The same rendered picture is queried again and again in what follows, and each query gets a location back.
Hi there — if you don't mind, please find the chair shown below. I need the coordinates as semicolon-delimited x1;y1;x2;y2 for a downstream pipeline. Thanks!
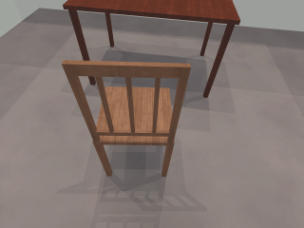
62;60;191;177

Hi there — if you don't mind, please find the table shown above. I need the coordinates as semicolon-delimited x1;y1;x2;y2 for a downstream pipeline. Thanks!
63;0;240;98

